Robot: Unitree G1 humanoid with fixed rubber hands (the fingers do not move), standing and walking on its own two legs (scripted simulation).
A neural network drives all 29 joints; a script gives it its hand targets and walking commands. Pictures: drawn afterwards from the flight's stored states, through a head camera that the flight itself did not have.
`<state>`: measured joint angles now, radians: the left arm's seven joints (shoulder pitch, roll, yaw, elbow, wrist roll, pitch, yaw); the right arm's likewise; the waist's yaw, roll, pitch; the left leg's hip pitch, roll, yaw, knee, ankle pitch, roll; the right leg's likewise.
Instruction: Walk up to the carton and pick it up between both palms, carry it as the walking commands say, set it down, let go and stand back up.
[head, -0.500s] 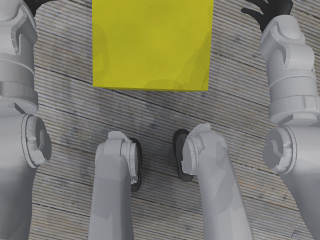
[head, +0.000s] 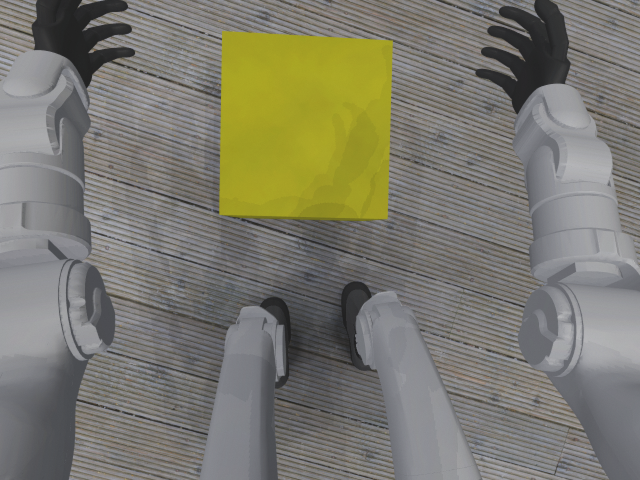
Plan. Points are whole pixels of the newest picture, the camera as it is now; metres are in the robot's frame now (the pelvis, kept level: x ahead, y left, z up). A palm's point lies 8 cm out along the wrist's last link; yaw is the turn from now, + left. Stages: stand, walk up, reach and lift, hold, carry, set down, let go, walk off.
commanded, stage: set down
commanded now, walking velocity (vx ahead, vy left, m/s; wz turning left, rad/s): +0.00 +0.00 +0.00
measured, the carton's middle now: (305, 143) +0.53 -0.01 -0.48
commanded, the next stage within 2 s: let go in 0.18 s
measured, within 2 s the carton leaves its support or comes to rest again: neither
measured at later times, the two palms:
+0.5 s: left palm (28, 88) +0.50 +0.23 -0.03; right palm (579, 107) +0.46 -0.24 -0.03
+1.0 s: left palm out of the picture +0.32 +0.22 +0.07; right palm out of the picture +0.29 -0.24 +0.08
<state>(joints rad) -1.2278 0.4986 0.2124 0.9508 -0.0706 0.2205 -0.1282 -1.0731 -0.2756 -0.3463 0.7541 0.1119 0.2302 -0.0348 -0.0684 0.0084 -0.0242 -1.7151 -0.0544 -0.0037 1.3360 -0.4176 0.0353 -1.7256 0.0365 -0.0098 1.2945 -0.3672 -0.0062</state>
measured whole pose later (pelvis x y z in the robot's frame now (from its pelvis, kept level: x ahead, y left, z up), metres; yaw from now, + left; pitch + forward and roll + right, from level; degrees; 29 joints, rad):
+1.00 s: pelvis +0.09 -0.01 +0.16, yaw +1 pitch +13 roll +0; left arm 0.00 0.20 0.12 0.56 0.03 0.01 -0.03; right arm 0.10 -0.20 -0.05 0.48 0.03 0.01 0.06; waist -0.05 -0.02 -0.01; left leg -0.50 -0.04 -0.04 0.58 -0.30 0.02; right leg -0.52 0.05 0.02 0.56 -0.27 -0.02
